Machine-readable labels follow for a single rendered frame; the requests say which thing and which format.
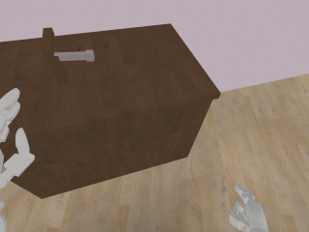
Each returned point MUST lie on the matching counter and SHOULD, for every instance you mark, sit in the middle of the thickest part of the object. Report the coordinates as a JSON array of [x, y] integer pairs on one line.
[[139, 104]]

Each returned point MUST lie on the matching tap lever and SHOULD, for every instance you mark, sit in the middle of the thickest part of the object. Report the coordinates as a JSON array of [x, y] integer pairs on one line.
[[76, 55]]

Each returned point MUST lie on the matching robot right hand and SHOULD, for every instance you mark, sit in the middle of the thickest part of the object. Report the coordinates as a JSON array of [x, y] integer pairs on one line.
[[251, 214]]

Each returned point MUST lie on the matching robot left hand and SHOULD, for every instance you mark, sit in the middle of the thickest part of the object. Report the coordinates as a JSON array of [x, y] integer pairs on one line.
[[15, 165]]

